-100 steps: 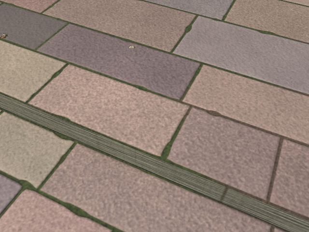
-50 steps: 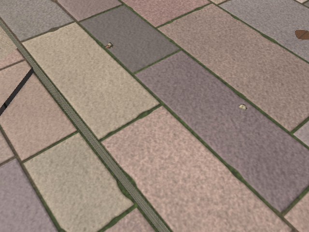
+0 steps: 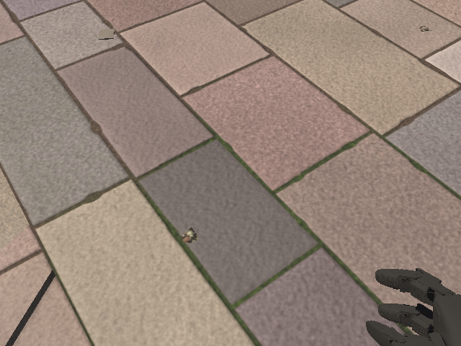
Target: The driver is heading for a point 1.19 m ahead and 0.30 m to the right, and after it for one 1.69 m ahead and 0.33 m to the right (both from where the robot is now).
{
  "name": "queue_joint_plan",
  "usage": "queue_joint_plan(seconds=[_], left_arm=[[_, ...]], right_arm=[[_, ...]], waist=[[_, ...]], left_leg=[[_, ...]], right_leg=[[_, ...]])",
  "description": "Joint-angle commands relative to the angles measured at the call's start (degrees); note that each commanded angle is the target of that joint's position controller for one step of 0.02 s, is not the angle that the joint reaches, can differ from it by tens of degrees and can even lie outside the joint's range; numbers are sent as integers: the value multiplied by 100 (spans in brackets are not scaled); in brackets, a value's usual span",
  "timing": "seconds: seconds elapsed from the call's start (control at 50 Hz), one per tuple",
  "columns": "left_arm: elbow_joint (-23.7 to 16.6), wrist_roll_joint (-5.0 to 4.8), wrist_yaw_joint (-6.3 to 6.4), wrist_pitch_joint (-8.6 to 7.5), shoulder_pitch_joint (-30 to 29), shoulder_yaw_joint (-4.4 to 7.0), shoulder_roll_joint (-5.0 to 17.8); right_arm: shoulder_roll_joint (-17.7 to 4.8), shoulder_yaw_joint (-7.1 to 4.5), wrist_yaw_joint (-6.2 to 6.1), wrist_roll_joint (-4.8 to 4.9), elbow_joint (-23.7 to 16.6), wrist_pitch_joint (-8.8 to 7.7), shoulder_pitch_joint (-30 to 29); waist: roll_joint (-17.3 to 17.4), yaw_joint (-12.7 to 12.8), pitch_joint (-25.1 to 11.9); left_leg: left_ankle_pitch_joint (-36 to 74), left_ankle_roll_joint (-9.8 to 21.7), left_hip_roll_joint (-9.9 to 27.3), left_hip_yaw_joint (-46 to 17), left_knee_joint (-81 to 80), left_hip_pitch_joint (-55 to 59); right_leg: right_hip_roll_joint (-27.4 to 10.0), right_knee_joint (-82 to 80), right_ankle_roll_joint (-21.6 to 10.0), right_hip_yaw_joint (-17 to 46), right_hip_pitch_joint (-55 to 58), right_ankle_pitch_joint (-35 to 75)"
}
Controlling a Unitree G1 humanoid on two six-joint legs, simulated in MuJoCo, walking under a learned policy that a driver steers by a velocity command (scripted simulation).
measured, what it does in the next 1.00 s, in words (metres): walks ahead, turning right: right foot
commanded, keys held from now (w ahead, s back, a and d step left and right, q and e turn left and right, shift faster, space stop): w+e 0.56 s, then w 0.44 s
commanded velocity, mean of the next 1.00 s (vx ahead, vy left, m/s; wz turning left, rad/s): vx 0.50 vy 0.00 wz -0.44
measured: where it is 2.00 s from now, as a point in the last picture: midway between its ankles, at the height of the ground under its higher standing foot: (363, 174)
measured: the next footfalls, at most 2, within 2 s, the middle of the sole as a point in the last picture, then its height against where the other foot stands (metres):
right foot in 0.52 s outside the picture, level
left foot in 1.02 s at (289, 239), level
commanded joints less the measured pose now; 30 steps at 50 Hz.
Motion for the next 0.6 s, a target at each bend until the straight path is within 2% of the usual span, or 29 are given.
queue_joint_plan(seconds=[0.02, 0.04, 0.06, 0.08, 0.1, 0.12, 0.16, 0.2, 0.26, 0.3, 0.34, 0.38, 0.42, 0.46, 0.48, 0.5, 0.52, 0.54, 0.56, 0.58, 0.6], left_arm=[[-653, -192, -21, -147, 93, -4, 460], [-788, -104, -14, -115, -529, 24, 575], [-901, -21, -52, -102, -878, 33, 567], [-963, -46, -113, -69, -909, 47, 500], [-955, -61, -167, -12, -834, 82, 517], [-962, -81, -191, 36, -856, 79, 437], [-1071, -60, -207, 102, -1124, 51, 321], [-1208, -25, -220, 113, -1487, 30, 324], [-1326, 2, -323, 85, -1885, 25, 417], [-1427, -25, -429, 68, -2343, 17, 417], [-1595, -27, -521, 44, -2849, -31, 315], [-1746, -53, -605, 39, -3183, -51, 272], [-1829, -36, -659, 52, -3199, -24, 334], [-1842, 14, -646, 107, -2934, 83, 553], [-1766, 21, -621, 141, -2495, 179, 735], [-1566, 24, -558, 155, -1706, 316, 958], [-1356, 52, -446, 191, -833, 496, 1286], [-1239, 50, -320, 206, -504, 562, 1709], [-1431, 43, -355, 88, -615, 505, 1719], [-1394, 53, -359, 29, -672, 394, 1220], [-1352, 56, -343, -11, -872, 331, 1020]], right_arm=[[-730, -359, -60, -124, 41, 44, 1929], [-615, -285, -62, -79, 105, 61, 1559], [-553, -252, -44, -119, 187, 58, 1390], [-463, -231, -26, -171, 321, 41, 1327], [-390, -223, -16, -158, 431, 26, 1286], [-332, -220, -10, -109, 547, 9, 1317], [-358, -224, -9, -59, 767, -20, 1399], [-527, -255, -36, -113, 922, -32, 1533], [-780, -285, -61, -143, 1021, -25, 1547], [-944, -300, -75, -166, 1062, 5, 1642], [-1056, -309, -80, -121, 1188, 56, 1961], [-1147, -336, -81, -75, 1275, 160, 2144], [-1323, -374, -102, -31, 1279, 251, 2096], [-1543, -449, -165, 38, 1290, 345, 2111], [-1621, -483, -202, 38, 1256, 413, 2061], [-1665, -507, -228, 61, 1197, 475, 1960], [-1625, -494, -269, 42, 1113, 471, 1979], [-815, -286, -245, -200, 878, 404, 2242], [-647, -139, -182, -85, 543, 201, 2255], [-1041, -235, -99, 113, 450, 53, 1642], [-1044, -208, -70, 202, 367, -27, 1436]], waist=[[1337, -961, -1748], [576, -892, -1026], [368, -766, -638], [520, -611, -489], [675, -515, -300], [751, -488, -184], [678, -466, 109], [446, -500, 285], [343, -579, 396], [354, -805, 526], [266, -1043, 676], [283, -1147, 782], [460, -1056, 634], [773, -822, 262], [864, -553, 2], [839, -137, -373], [614, 300, -771], [-605, -69, -1225], [-1024, -274, -2112], [-360, 48, -1808], [-177, -84, -1099]], left_leg=[[-2029, 1307, 2529, -4269, -1712, 4862], [-1410, 1170, 2287, -3259, -1786, 3826], [-662, 1148, 1989, -2526, -1834, 3082], [-317, 1124, 1747, -1923, -1939, 2698], [-74, 1084, 1551, -1469, -2099, 2427], [69, 1086, 1482, -1185, -2215, 2317], [387, 1131, 1535, -808, -2396, 2127], [655, 1200, 1640, -562, -2516, 2237], [1066, 1116, 1536, 44, -2607, 2411], [1098, 1009, 1495, 394, -2681, 2486], [1148, 965, 1601, 526, -2738, 2878], [1502, 899, 1695, 701, -2592, 3480], [2852, 766, 1671, 994, -2235, 3729], [4766, 692, 1701, 1122, -1486, 4086], [5448, 650, 1697, 1153, -850, 4169], [5517, 542, 1574, 1221, 101, 3950], [4553, 359, 1368, 1201, 1441, 2845], [-367, 122, 685, 1080, 3279, 662], [-2656, -62, -232, -76, 4830, -882], [-2077, -27, 187, -617, 4989, -1328], [-1513, 39, 429, -515, 4655, -1323]], right_leg=[[-278, 3576, 56, -381, -3848, 721], [-498, 3577, 75, -616, -3735, 1244], [-648, 3511, 56, -641, -3528, 1503], [-775, 3347, -10, -605, -3331, 1633], [-831, 3179, -59, -613, -3230, 1697], [-825, 3111, -93, -674, -3246, 1692], [-830, 2955, -119, -708, -3528, 1759], [-831, 2612, -87, -630, -3930, 2105], [-808, 1500, -59, -798, -3934, 2815], [-777, 689, -99, -1181, -3724, 3179], [-746, 52, -186, -1413, -3748, 3254], [-700, -576, -255, -1555, -3871, 3125], [-483, -1075, -350, -1848, -3341, 2949], [-96, -1203, -493, -2122, -2728, 2447], [100, -1258, -615, -2190, -2234, 2186], [302, -1617, -772, -2228, -1266, 2316], [207, -1818, -970, -1730, 382, 2451], [-1111, -1567, -1460, 391, 2304, 2678], [-2038, -2569, -2462, 3344, 3266, 1319], [-1889, -2975, -2076, 2801, 2889, 1114], [-1709, -3064, -1860, 1947, 2026, 1462]])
